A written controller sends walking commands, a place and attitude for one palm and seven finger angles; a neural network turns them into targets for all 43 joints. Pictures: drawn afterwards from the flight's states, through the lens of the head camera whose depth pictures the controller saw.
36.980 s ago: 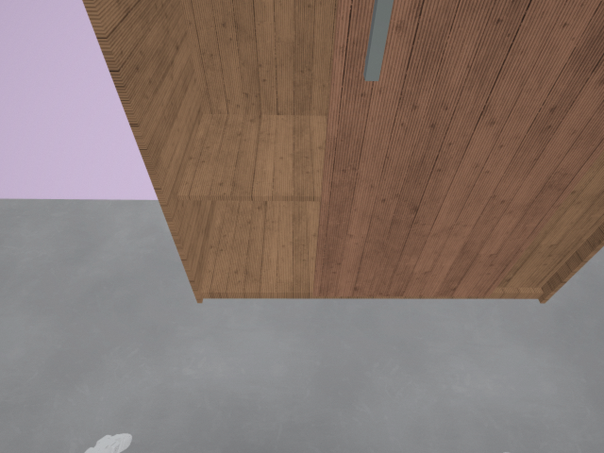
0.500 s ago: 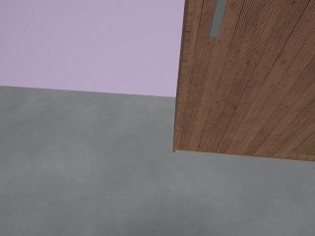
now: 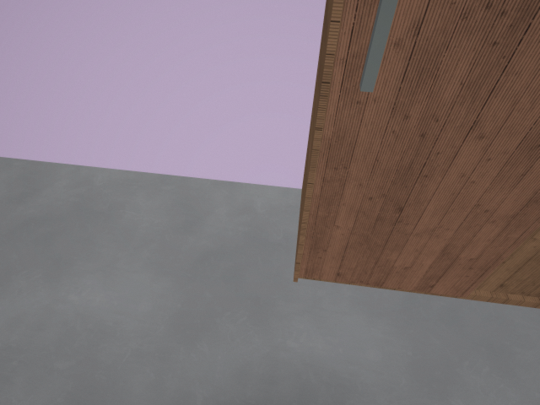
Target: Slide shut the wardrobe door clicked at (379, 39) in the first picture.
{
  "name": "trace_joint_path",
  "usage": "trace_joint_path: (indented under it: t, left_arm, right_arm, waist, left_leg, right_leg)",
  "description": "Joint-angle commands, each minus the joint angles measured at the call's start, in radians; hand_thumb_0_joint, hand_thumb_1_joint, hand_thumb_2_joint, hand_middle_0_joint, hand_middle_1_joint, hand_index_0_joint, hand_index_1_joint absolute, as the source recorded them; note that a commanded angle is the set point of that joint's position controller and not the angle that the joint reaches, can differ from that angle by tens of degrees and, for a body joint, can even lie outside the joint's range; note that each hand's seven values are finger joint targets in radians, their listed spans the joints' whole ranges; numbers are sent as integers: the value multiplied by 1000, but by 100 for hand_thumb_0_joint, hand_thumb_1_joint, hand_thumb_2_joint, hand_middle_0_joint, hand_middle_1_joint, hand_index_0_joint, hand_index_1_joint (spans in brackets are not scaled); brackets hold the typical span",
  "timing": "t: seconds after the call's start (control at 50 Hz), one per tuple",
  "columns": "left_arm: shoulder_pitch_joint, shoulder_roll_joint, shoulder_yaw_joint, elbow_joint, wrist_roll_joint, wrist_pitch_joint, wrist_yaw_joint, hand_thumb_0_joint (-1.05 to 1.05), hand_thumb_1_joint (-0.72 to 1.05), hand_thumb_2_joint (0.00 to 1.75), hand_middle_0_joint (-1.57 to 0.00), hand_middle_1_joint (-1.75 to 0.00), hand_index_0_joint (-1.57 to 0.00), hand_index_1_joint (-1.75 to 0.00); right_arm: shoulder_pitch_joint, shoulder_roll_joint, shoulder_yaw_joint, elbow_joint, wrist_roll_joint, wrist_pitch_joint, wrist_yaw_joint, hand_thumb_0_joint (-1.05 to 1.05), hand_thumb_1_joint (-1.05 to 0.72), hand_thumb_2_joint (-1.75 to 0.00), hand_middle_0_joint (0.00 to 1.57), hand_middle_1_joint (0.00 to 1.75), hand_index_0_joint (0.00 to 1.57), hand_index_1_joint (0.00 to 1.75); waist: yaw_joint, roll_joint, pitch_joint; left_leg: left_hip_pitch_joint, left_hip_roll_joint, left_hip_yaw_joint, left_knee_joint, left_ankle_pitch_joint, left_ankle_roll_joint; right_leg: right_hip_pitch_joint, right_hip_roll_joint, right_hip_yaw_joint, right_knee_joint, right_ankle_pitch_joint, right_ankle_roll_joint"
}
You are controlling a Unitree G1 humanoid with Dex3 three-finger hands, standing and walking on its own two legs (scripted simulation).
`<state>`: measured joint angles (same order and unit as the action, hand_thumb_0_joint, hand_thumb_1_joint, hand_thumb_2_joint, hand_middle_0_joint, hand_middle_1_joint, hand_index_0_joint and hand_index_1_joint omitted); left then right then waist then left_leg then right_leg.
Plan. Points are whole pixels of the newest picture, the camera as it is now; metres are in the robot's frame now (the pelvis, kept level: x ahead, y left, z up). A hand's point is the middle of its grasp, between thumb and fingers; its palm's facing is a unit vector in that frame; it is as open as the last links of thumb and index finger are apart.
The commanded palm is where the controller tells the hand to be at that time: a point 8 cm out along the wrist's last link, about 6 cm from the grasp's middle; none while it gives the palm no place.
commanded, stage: let the arm hang, fingers relaxed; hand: right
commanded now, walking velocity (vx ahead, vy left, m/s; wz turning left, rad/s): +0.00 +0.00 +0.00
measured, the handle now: (380, 21) +0.70 -0.15 +0.26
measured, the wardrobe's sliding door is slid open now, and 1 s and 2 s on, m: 0.00 0.00 0.00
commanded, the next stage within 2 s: look to check the result in 0.14 s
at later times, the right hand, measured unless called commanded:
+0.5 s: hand out of the picture +0.00 -0.19 -0.18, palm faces -0.01 +0.98 -0.22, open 7.4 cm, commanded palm none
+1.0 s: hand out of the picture +0.02 -0.19 -0.18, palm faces -0.01 +0.98 -0.22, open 7.4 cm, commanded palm none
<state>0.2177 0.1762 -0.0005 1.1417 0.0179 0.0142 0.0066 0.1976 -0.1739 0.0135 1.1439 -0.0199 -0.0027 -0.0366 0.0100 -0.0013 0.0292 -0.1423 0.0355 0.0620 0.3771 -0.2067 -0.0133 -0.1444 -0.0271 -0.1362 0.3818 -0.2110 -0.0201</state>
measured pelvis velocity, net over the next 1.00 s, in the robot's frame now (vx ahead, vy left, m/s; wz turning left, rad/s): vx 0.00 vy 0.00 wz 0.00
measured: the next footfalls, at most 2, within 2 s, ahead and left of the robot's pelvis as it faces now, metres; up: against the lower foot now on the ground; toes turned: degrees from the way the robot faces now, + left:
none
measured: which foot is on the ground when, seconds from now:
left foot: down 0.00-1.00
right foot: down 0.00-1.00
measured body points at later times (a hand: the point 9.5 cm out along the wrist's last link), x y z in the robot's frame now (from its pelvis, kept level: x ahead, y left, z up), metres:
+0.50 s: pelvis +0.00 +0.00 +0.00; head +0.02 +0.00 +0.45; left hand +0.00 +0.22 -0.16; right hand +0.00 -0.24 -0.16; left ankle +0.00 +0.13 -0.75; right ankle +0.00 -0.10 -0.75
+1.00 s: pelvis +0.00 +0.00 +0.00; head +0.02 +0.00 +0.45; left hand +0.01 +0.23 -0.16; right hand +0.02 -0.24 -0.16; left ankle +0.00 +0.13 -0.75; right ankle +0.00 -0.10 -0.75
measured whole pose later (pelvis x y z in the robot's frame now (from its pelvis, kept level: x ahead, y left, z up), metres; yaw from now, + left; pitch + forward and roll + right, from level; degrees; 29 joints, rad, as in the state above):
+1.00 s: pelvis +0.00 +0.00 +0.00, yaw +0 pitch -1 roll +0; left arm 0.22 0.17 0.01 1.15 0.01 0.01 0.01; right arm 0.21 -0.18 0.00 1.16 -0.02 0.00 -0.04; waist 0.01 0.00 0.05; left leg -0.14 0.04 0.06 0.37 -0.20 -0.02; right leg -0.14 -0.02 -0.14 0.37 -0.21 -0.02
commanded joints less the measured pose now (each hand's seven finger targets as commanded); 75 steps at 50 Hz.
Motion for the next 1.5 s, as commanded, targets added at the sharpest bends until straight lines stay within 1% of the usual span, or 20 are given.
trace_joint_path:
  t: [0.0,0.08,0.16,0.32,0.36,0.4,0.48,0.66,0.76,0.9,1.06,1.12,1.16,1.2,1.22,1.28,1.3,1.32,1.4,1.48]
  left_arm:
    - [39,104,19,-21,-1,-9,11,0,90,90,-20,-30,-20,-30]
    - [44,98,19,-17,0,-8,14,0,90,90,-20,-30,-20,-30]
    - [59,100,21,-16,0,-10,16,0,90,90,-20,-30,-20,-30]
    - [70,96,24,-13,-3,-11,18,0,90,90,-20,-30,-20,-30]
    - [67,94,24,-10,-3,-10,18,0,90,90,-20,-30,-20,-30]
    - [67,97,25,-13,-4,-9,17,0,90,90,-20,-30,-20,-30]
    - [62,93,24,-9,-2,-11,18,0,90,90,-20,-30,-20,-30]
    - [51,98,23,-13,-2,-13,18,0,90,90,-20,-30,-20,-30]
    - [48,103,23,-11,-2,-12,17,0,90,90,-20,-30,-20,-30]
    - [45,115,26,-16,-4,-15,16,0,90,90,-20,-30,-20,-30]
    - [35,118,26,-11,-2,-12,15,0,90,90,-20,-30,-20,-30]
    - [31,125,28,-13,-2,-14,15,0,90,90,-20,-30,-20,-30]
    - [30,129,27,-14,-2,-15,15,0,90,90,-20,-30,-20,-30]
    - [29,137,28,-16,-4,-16,15,0,90,90,-20,-30,-20,-30]
    - [19,134,28,-14,-3,-15,15,0,90,90,-20,-30,-20,-30]
    - [16,140,28,-14,-3,-15,15,0,90,90,-20,-30,-20,-30]
    - [19,146,29,-17,-5,-14,14,0,90,90,-20,-30,-20,-30]
    - [14,146,28,-16,-3,-15,14,0,90,90,-20,-30,-20,-30]
    - [4,162,30,-19,-5,-17,13,0,90,90,-20,-30,-20,-30]
    - [-7,165,29,-18,-3,-17,13,0,90,90,-20,-30,-20,-30]
  right_arm:
    - [59,-131,-25,-19,1,-12,-6,0,-90,-90,20,30,20,30]
    - [57,-123,-25,-14,2,-9,-5,0,-90,-90,20,30,20,30]
    - [64,-118,-25,-11,2,-11,-6,0,-90,-90,20,30,20,30]
    - [76,-113,-26,-5,2,-10,-7,0,-90,-90,20,30,20,30]
    - [78,-110,-24,-4,2,-9,-8,0,-90,-90,20,30,20,30]
    - [85,-114,-25,-2,1,-9,-8,0,-90,-90,20,30,20,30]
    - [81,-110,-26,-1,1,-8,-7,0,-90,-90,20,30,20,30]
    - [77,-112,-26,-5,0,-10,-6,0,-90,-90,20,30,20,30]
    - [68,-119,-27,-9,0,-11,-6,0,-90,-90,20,30,20,30]
    - [66,-131,-30,-14,0,-16,-6,0,-90,-90,20,30,20,30]
    - [50,-138,-29,-15,1,-15,-4,0,-90,-90,20,30,20,30]
    - [48,-144,-30,-15,1,-16,-4,0,-90,-90,20,30,20,30]
    - [41,-148,-31,-19,1,-16,-3,0,-90,-90,20,30,20,30]
    - [47,-153,-33,-17,0,-18,-4,0,-90,-90,20,30,20,30]
    - [36,-156,-32,-16,0,-16,-3,0,-90,-90,20,30,20,30]
    - [34,-158,-32,-16,0,-16,-2,0,-90,-90,20,30,20,30]
    - [36,-164,-33,-18,-1,-18,-3,0,-90,-90,20,30,20,30]
    - [29,-162,-33,-18,0,-17,-2,0,-90,-90,20,30,20,30]
    - [26,-178,-36,-21,0,-19,-1,0,-90,-90,20,30,20,30]
    - [12,-184,-35,-21,0,-18,0,0,-90,-90,20,30,20,30]
  waist:
    - [-8,-26,18]
    - [-5,-42,41]
    - [-3,1,17]
    - [0,14,4]
    - [-1,0,23]
    - [-3,10,21]
    - [-2,-8,29]
    - [-3,-6,28]
    - [-1,-2,32]
    - [-3,5,1]
    - [-1,0,31]
    - [-1,0,5]
    - [-2,-11,10]
    - [-2,0,-5]
    - [-2,-5,16]
    - [-2,-9,26]
    - [-2,5,7]
    - [-1,7,23]
    - [-3,1,1]
    - [-4,0,18]
  left_leg:
    - [-35,90,-83,-70,103,25]
    - [-44,86,-84,-74,76,26]
    - [-40,86,-81,-70,91,24]
    - [-38,88,-78,-62,108,23]
    - [-48,87,-80,-65,94,23]
    - [-50,86,-78,-69,85,23]
    - [-51,87,-79,-64,91,22]
    - [-51,88,-83,-66,100,21]
    - [-52,88,-85,-72,88,21]
    - [-31,92,-83,-71,128,22]
    - [-43,92,-87,-82,103,23]
    - [-32,92,-90,-81,113,24]
    - [-27,93,-86,-80,115,23]
    - [-24,92,-88,-80,125,25]
    - [-34,93,-87,-82,114,24]
    - [-38,94,-88,-87,106,24]
    - [-28,91,-90,-88,109,25]
    - [-35,92,-89,-88,106,24]
    - [-22,94,-88,-89,114,25]
    - [-27,96,-89,-93,102,25]
  right_leg:
    - [0,-104,120,-82,114,6]
    - [-12,-104,121,-96,82,7]
    - [8,-107,121,-88,101,3]
    - [22,-109,121,-78,127,-1]
    - [15,-108,121,-82,113,0]
    - [19,-108,120,-79,103,-2]
    - [13,-109,120,-86,109,0]
    - [19,-110,119,-87,113,1]
    - [13,-109,119,-90,95,2]
    - [30,-111,120,-77,137,2]
    - [19,-111,121,-89,107,4]
    - [33,-111,122,-85,116,4]
    - [27,-113,122,-90,122,5]
    - [39,-116,123,-86,135,2]
    - [31,-114,124,-91,122,4]
    - [29,-116,123,-97,113,4]
    - [34,-117,126,-93,115,3]
    - [28,-117,125,-97,112,4]
    - [39,-118,128,-95,125,2]
    - [31,-117,131,-105,115,4]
